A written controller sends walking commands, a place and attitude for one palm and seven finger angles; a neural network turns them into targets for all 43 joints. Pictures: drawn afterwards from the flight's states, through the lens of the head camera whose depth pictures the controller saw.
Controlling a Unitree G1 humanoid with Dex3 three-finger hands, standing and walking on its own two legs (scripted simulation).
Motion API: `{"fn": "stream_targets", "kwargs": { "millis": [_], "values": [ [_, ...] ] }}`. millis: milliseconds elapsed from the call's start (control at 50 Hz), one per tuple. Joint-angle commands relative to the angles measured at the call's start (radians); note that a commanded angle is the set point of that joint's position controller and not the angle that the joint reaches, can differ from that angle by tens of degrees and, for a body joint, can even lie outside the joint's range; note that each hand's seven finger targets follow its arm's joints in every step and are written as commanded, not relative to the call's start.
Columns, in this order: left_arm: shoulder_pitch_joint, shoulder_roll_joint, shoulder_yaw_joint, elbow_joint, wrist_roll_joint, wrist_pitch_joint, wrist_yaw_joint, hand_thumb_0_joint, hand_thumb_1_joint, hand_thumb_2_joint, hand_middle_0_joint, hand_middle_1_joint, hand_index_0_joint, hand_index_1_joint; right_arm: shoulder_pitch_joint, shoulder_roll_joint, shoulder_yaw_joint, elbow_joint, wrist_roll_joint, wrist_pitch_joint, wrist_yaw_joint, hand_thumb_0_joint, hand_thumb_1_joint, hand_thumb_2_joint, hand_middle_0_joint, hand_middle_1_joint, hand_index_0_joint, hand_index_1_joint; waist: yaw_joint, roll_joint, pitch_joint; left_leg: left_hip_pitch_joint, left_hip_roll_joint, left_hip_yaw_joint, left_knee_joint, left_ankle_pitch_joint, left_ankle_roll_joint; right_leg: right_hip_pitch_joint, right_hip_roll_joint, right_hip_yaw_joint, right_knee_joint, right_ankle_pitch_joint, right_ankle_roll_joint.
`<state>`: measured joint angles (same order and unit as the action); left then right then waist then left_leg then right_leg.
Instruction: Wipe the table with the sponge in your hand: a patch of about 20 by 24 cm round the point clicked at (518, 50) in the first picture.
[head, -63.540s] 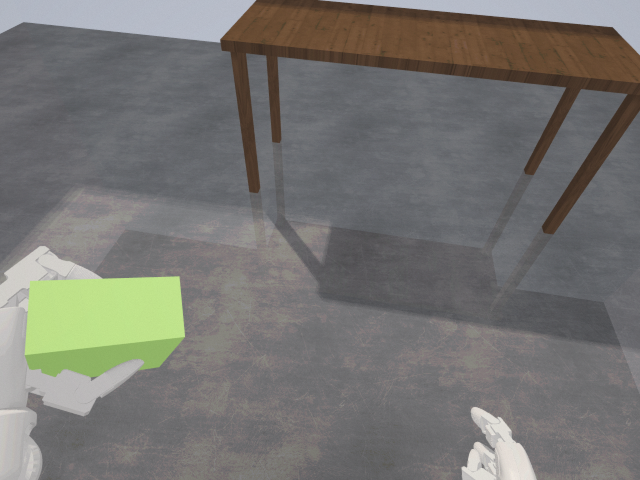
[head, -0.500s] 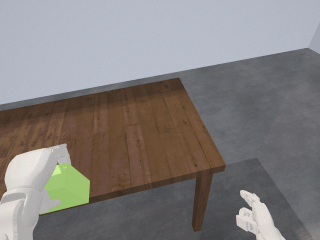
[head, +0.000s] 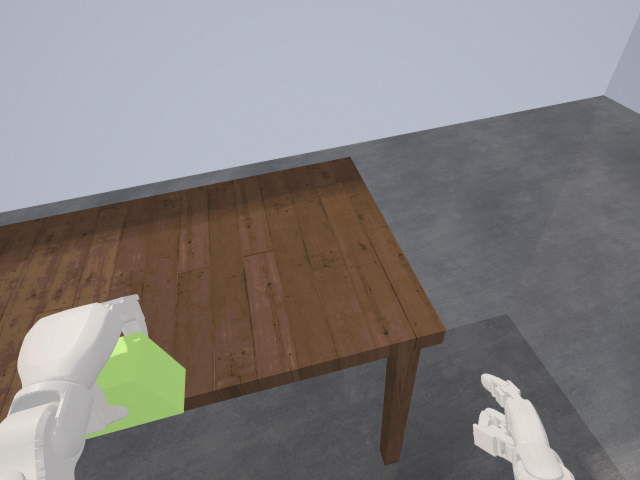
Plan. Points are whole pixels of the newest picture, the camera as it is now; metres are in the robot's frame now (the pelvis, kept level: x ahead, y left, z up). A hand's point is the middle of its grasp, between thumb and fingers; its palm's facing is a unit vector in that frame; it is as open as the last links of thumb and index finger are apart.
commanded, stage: step back with the hand held close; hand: left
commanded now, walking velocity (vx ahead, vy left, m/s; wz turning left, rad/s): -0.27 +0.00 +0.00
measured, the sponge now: (121, 393) +0.18 +0.29 +0.04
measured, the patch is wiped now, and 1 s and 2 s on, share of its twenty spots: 1.00 1.00 1.00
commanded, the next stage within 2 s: stop stepping back and stand still in 1.20 s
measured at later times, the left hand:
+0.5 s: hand (88, 366) +0.16 +0.26 +0.14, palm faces +0.32 -0.83 -0.45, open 9.9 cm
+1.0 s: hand (1, 476) +0.06 +0.28 +0.14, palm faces +0.38 -0.86 -0.34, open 9.9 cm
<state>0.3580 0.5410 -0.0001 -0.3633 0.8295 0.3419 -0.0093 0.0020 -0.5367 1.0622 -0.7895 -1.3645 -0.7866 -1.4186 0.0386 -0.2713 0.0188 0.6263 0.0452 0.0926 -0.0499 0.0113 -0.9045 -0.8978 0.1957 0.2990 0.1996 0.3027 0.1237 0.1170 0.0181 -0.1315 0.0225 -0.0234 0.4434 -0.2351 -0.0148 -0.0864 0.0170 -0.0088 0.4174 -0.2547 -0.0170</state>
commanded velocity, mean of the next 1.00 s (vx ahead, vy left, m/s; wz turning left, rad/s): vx -0.30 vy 0.00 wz -0.03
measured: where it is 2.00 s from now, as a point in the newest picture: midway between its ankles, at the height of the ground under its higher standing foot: outside the picture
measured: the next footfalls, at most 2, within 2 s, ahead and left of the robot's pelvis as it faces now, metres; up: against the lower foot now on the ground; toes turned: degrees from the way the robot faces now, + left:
right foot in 1.26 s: -0.25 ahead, -0.06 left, +0.00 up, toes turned -2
left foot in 1.48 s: -0.21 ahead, +0.16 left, +0.00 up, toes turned +0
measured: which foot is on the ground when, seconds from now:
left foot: down 0.00-1.00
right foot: down 0.00-1.00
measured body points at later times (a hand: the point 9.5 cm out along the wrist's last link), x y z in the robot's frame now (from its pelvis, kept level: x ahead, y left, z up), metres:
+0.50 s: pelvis -0.04 +0.02 -0.02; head -0.04 +0.02 +0.43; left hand +0.14 +0.31 +0.17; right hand +0.11 -0.22 -0.11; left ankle +0.01 +0.13 -0.74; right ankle -0.01 -0.11 -0.74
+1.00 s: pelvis -0.13 +0.04 -0.03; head -0.12 +0.06 +0.42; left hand +0.04 +0.32 +0.16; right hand +0.07 -0.19 -0.09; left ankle -0.04 +0.15 -0.74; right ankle -0.06 -0.11 -0.74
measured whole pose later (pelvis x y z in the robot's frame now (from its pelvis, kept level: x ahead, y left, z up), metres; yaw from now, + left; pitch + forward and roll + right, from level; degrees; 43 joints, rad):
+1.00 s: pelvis -0.13 +0.04 -0.03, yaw +4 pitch +0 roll -2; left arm 0.47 0.37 0.29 -0.56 -0.05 -0.16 0.11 0.00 -0.56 1.06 -0.80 -1.39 -0.80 -1.43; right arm 0.17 -0.21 0.00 0.57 0.01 -0.02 -0.07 0.01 -0.90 -0.90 0.20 0.30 0.20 0.30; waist 0.01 -0.01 0.01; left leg -0.49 0.02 0.00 0.68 -0.19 0.01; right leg -0.42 0.00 0.00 0.66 -0.25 0.04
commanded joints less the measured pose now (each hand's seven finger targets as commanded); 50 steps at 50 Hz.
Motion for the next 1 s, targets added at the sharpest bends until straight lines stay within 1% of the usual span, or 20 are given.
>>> {"fn": "stream_targets", "kwargs": {
  "millis": [0, 20, 40, 60, 120, 140, 160, 240, 260, 400, 480, 520, 560, 640, 740, 820, 880, 920, 940, 980],
  "values": [
    [-0.355, 0.045, 0.376, -0.38, -0.825, -0.221, 0.078, 0.0, 0.1, 1.3, -1.2, -1.6, -1.2, -1.6, -0.074, -0.055, -0.035, -0.353, 0.011, -0.072, -0.008, 0.0, -0.9, -0.9, 0.2, 0.3, 0.2, 0.3, -0.108, -0.19, 0.037, 0.025, -0.008, 0.01, 0.059, 0.081, 0.071, -0.214, -0.025, 0.11, -0.114, 0.355, -0.024],
    [-0.13, 0.142, 0.422, -0.147, -0.819, -0.286, 0.088, 0.0, 0.1, 1.3, -1.2, -1.6, -1.2, -1.6, -0.006, -0.064, -0.008, -0.26, -0.018, -0.077, -0.009, 0.0, -0.9, -0.9, 0.2, 0.3, 0.2, 0.3, -0.077, -0.264, -0.04, 0.026, 0.0, -0.005, 0.074, 0.081, 0.073, -0.193, -0.061, 0.075, -0.065, 0.379, -0.025],
    [-0.099, 0.112, 0.391, -0.135, -0.824, -0.309, 0.086, 0.0, 0.1, 1.3, -1.2, -1.6, -1.2, -1.6, -0.045, -0.061, -0.006, -0.264, -0.018, -0.077, -0.004, 0.0, -0.9, -0.9, 0.2, 0.3, 0.2, 0.3, -0.076, -0.234, -0.029, 0.035, -0.016, -0.01, 0.062, 0.097, 0.069, -0.213, -0.055, 0.096, -0.052, 0.401, -0.03],
    [-0.107, 0.085, 0.416, -0.217, -0.867, -0.346, 0.091, 0.0, 0.1, 1.3, -1.2, -1.6, -1.2, -1.6, 0.026, -0.06, -0.023, -0.261, -0.008, -0.07, -0.013, 0.0, -0.9, -0.9, 0.2, 0.3, 0.2, 0.3, -0.086, -0.279, -0.105, 0.036, 0.013, -0.008, 0.088, 0.131, 0.063, -0.162, -0.105, 0.066, -0.033, 0.429, -0.011],
    [-0.058, 0.059, 0.412, -0.383, -0.9, -0.413, 0.115, 0.0, 0.1, 1.3, -1.2, -1.6, -1.2, -1.6, 0.034, -0.075, -0.037, -0.262, -0.009, -0.079, -0.028, 0.0, -0.9, -0.9, 0.2, 0.3, 0.2, 0.3, -0.099, -0.095, -0.233, 0.052, 0.063, -0.018, 0.117, 0.334, 0.065, -0.117, -0.159, 0.054, 0.063, 0.512, -0.002],
    [-0.004, 0.086, 0.453, -0.42, -0.905, -0.427, 0.127, 0.0, 0.1, 1.3, -1.2, -1.6, -1.2, -1.6, 0.027, -0.08, -0.036, -0.263, -0.015, -0.088, -0.028, 0.0, -0.9, -0.9, 0.2, 0.3, 0.2, 0.3, -0.085, -0.007, -0.257, 0.06, 0.074, -0.035, 0.108, 0.389, 0.068, -0.126, -0.14, 0.052, 0.09, 0.474, 0.003],
    [0.05, 0.033, 0.422, -0.445, -0.906, -0.437, 0.129, 0.0, 0.1, 1.3, -1.2, -1.6, -1.2, -1.6, 0.032, -0.073, -0.034, -0.266, -0.016, -0.087, -0.024, 0.0, -0.9, -0.9, 0.2, 0.3, 0.2, 0.3, -0.089, 0.045, -0.267, 0.032, 0.089, -0.056, 0.103, 0.424, 0.073, -0.117, -0.121, 0.027, 0.114, 0.412, 0.009],
    [0.162, 0.07, 0.502, -0.472, -0.91, -0.462, 0.149, 0.0, 0.1, 1.3, -1.2, -1.6, -1.2, -1.6, 0.033, -0.077, -0.05, -0.252, -0.019, -0.088, -0.012, 0.0, -0.9, -0.9, 0.2, 0.3, 0.2, 0.3, -0.09, 0.065, -0.244, -0.063, 0.137, -0.132, 0.076, 0.494, 0.077, -0.148, -0.083, 0.021, 0.154, 0.17, 0.012],
    [0.171, 0.031, 0.473, -0.477, -0.914, -0.471, 0.145, 0.0, 0.1, 1.3, -1.2, -1.6, -1.2, -1.6, 0.045, -0.072, -0.048, -0.247, -0.021, -0.087, -0.009, 0.0, -0.9, -0.9, 0.2, 0.3, 0.2, 0.3, -0.099, 0.062, -0.241, -0.082, 0.142, -0.139, 0.073, 0.487, 0.077, -0.151, -0.072, 0.013, 0.15, 0.138, 0.015],
    [0.18, 0.009, 0.458, -0.353, -0.927, -0.501, 0.146, 0.0, 0.1, 1.3, -1.2, -1.6, -1.2, -1.6, 0.061, -0.074, -0.059, -0.234, -0.012, -0.106, -0.022, 0.0, -0.9, -0.9, 0.2, 0.3, 0.2, 0.3, -0.125, -0.102, -0.196, -0.22, 0.105, -0.107, 0.12, 0.123, 0.052, -0.182, -0.143, 0.082, 0.093, 0.258, -0.009],
    [0.133, 0.017, 0.436, -0.38, -0.922, -0.524, 0.155, 0.0, 0.1, 1.3, -1.2, -1.6, -1.2, -1.6, 0.057, -0.076, -0.053, -0.233, -0.015, -0.126, -0.031, 0.0, -0.9, -0.9, 0.2, 0.3, 0.2, 0.3, -0.133, -0.152, -0.152, -0.257, 0.072, -0.106, 0.13, -0.099, 0.049, -0.263, -0.181, 0.129, 0.039, 0.103, -0.026],
    [0.112, 0.023, 0.438, -0.402, -0.915, -0.534, 0.163, 0.0, 0.1, 1.3, -1.2, -1.6, -1.2, -1.6, 0.052, -0.081, -0.049, -0.228, -0.018, -0.141, -0.033, 0.0, -0.9, -0.9, 0.2, 0.3, 0.2, 0.3, -0.132, -0.136, -0.117, -0.29, 0.069, -0.125, 0.103, -0.227, 0.058, -0.306, -0.167, 0.126, 0.019, -0.069, -0.025],
    [0.084, 0.027, 0.444, -0.433, -0.903, -0.546, 0.171, 0.0, 0.1, 1.3, -1.2, -1.6, -1.2, -1.6, 0.043, -0.086, -0.044, -0.224, -0.025, -0.152, -0.041, 0.0, -0.9, -0.9, 0.2, 0.3, 0.2, 0.3, -0.128, -0.027, -0.099, -0.349, 0.094, -0.17, 0.002, -0.333, 0.078, -0.285, -0.106, 0.072, 0.071, -0.167, -0.004],
    [0.056, 0.041, 0.496, -0.409, -0.871, -0.562, 0.176, 0.0, 0.1, 1.3, -1.2, -1.6, -1.2, -1.6, 0.047, -0.115, -0.058, -0.245, -0.025, -0.178, -0.046, 0.0, -0.9, -0.9, 0.2, 0.3, 0.2, 0.3, -0.112, 0.141, -0.103, -0.645, 0.169, -0.268, -0.192, -0.565, 0.132, 0.001, 0.026, -0.005, 0.319, -0.07, 0.041],
    [0.097, 0.009, 0.476, -0.366, -0.888, -0.571, 0.151, 0.0, 0.1, 1.3, -1.2, -1.6, -1.2, -1.6, 0.076, -0.089, -0.065, -0.236, -0.025, -0.189, -0.03, 0.0, -0.9, -0.9, 0.2, 0.3, 0.2, 0.3, -0.12, 0.002, -0.121, -0.481, 0.111, -0.156, -0.013, -0.432, 0.097, -0.142, -0.025, 0.066, 0.167, -0.046, 0.007],
    [0.043, -0.014, 0.404, -0.404, -0.902, -0.58, 0.151, 0.0, 0.1, 1.3, -1.2, -1.6, -1.2, -1.6, 0.091, -0.048, -0.058, -0.201, -0.027, -0.18, -0.019, 0.0, -0.9, -0.9, 0.2, 0.3, 0.2, 0.3, -0.147, -0.285, -0.149, -0.206, 0.02, -0.015, 0.345, -0.136, 0.01, -0.395, -0.258, 0.295, -0.049, 0.128, -0.093],
    [0.01, 0.006, 0.409, -0.41, -0.899, -0.568, 0.154, 0.0, 0.1, 1.3, -1.2, -1.6, -1.2, -1.6, 0.07, -0.038, -0.051, -0.207, -0.035, -0.164, -0.018, 0.0, -0.9, -0.9, 0.2, 0.3, 0.2, 0.3, -0.152, -0.268, -0.144, -0.187, 0.033, -0.02, 0.325, -0.077, 0.012, -0.397, -0.273, 0.256, -0.007, 0.246, -0.082],
    [-0.016, 0.019, 0.429, -0.416, -0.897, -0.571, 0.156, 0.0, 0.1, 1.3, -1.2, -1.6, -1.2, -1.6, 0.049, -0.055, -0.054, -0.213, -0.034, -0.161, -0.023, 0.0, -0.9, -0.9, 0.2, 0.3, 0.2, 0.3, -0.14, -0.165, -0.092, -0.243, 0.073, -0.082, 0.156, -0.119, 0.038, -0.394, -0.189, 0.189, 0.062, 0.139, -0.04],
    [-0.012, 0.059, 0.476, -0.422, -0.892, -0.572, 0.162, 0.0, 0.1, 1.3, -1.2, -1.6, -1.2, -1.6, 0.032, -0.077, -0.06, -0.22, -0.035, -0.162, -0.032, 0.0, -0.9, -0.9, 0.2, 0.3, 0.2, 0.3, -0.13, -0.055, -0.078, -0.268, 0.119, -0.141, 0.052, -0.127, 0.061, -0.389, -0.117, 0.136, 0.131, 0.084, -0.012],
    [0.027, 0.017, 0.479, -0.437, -0.884, -0.584, 0.163, 0.0, 0.1, 1.3, -1.2, -1.6, -1.2, -1.6, 0.035, -0.068, -0.064, -0.237, -0.034, -0.175, -0.03, 0.0, -0.9, -0.9, 0.2, 0.3, 0.2, 0.3, -0.119, 0.163, -0.172, -0.375, 0.25, -0.244, -0.144, -0.2, 0.122, -0.216, 0.014, 0.018, 0.408, -0.092, 0.038]
  ]
}}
